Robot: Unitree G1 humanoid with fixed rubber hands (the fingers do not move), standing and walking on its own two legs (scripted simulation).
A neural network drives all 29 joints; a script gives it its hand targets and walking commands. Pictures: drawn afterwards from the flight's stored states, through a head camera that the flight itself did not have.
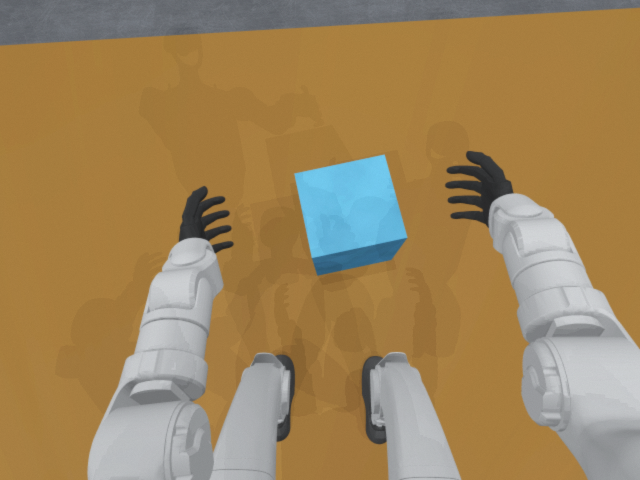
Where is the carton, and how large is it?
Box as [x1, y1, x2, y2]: [295, 155, 406, 275]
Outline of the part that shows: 384,155 295,173 310,251 317,275 391,259 406,238 405,230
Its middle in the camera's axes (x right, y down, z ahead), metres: +0.07 -0.05 +0.97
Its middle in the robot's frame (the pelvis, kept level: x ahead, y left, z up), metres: +0.56 -0.03 -0.55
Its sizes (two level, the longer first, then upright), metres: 0.210 0.200 0.250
